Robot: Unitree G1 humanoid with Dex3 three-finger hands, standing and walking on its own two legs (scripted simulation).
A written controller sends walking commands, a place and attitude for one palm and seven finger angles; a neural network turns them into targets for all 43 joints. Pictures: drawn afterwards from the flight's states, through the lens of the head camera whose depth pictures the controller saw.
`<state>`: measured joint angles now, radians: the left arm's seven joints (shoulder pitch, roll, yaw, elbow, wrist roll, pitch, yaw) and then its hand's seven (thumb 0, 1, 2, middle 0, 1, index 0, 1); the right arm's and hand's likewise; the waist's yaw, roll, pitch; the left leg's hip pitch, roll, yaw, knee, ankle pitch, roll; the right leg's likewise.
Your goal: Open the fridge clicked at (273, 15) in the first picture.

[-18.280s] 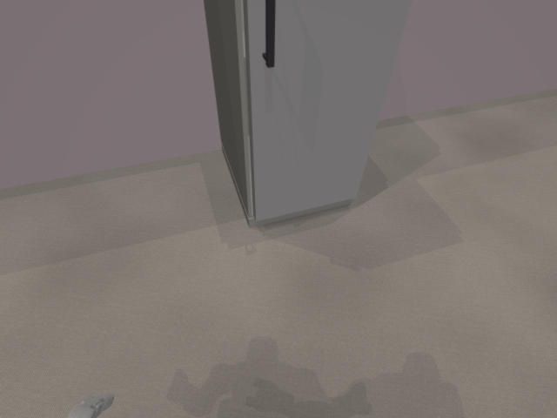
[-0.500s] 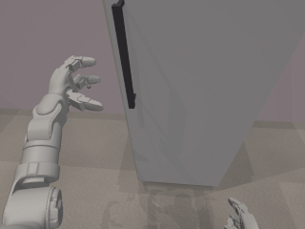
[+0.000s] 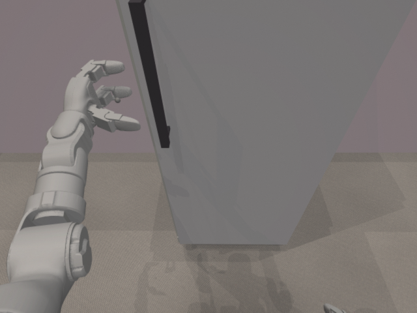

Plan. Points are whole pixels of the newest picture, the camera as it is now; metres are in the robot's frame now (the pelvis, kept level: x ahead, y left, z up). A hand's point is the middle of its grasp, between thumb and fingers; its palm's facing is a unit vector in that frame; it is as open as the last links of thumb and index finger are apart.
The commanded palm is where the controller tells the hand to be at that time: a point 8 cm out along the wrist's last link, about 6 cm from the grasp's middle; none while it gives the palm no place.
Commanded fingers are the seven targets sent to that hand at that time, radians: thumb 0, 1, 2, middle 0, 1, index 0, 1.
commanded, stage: move the hooked fingers beside the handle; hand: left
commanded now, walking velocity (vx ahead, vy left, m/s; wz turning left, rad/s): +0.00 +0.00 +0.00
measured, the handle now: (155, 83) +0.50 +0.11 +0.20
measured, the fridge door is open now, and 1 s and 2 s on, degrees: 0 0 0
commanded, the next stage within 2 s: none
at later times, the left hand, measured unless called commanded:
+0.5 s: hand (123, 102) +0.44 +0.17 +0.20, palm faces -0.02 -1.00 +0.00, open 14.0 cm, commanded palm +0.41 +0.22 +0.19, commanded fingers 0.00 -0.50 0.30 -0.30 -1.20 -0.30 -1.20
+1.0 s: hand (132, 107) +0.44 +0.15 +0.19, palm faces +0.00 -1.00 +0.00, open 14.0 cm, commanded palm +0.42 +0.21 +0.19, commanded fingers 0.00 -0.50 0.30 -0.30 -1.20 -0.30 -1.20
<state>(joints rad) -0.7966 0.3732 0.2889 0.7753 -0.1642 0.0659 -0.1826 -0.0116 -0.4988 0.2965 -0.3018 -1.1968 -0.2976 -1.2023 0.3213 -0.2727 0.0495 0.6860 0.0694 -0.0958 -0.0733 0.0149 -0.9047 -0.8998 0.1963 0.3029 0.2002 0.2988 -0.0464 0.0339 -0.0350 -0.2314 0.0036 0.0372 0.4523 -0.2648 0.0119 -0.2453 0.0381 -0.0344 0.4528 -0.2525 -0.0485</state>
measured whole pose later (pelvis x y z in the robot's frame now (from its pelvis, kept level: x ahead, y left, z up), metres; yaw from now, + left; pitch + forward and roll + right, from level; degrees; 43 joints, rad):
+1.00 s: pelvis -0.01 +0.01 +0.00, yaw +1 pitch +2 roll +0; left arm -0.83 0.27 0.20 0.76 -0.16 0.10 -0.10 -0.01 -0.50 0.30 -0.30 -1.20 -0.30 -1.20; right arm 0.27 -0.26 0.05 0.68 0.06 -0.09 -0.07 0.01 -0.90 -0.90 0.20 0.30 0.20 0.30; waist -0.03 0.03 -0.02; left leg -0.25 -0.01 0.02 0.46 -0.26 0.02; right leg -0.25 0.02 -0.05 0.46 -0.25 -0.04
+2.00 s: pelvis +0.00 +0.01 +0.00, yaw +0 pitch +2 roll +0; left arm -0.75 0.32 0.24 0.70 -0.16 0.04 -0.15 -0.01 -0.50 0.30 -0.30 -1.20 -0.30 -1.20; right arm 0.33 -0.26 0.05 0.66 0.06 -0.07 -0.07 0.01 -0.90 -0.90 0.20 0.30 0.20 0.30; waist -0.03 0.03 -0.03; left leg -0.23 0.00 0.04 0.46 -0.27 0.02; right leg -0.24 0.03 -0.03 0.45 -0.25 -0.04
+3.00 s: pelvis +0.00 +0.01 +0.00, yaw +1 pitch +2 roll +0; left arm -0.83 0.34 0.23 0.79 -0.16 0.08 -0.15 -0.01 -0.50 0.30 -0.30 -1.20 -0.30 -1.20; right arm 0.30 -0.26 0.06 0.66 0.06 -0.06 -0.07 0.01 -0.90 -0.90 0.20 0.30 0.20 0.30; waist -0.03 0.03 -0.04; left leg -0.24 0.00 0.03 0.46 -0.26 0.02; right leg -0.24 0.03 -0.04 0.44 -0.24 -0.04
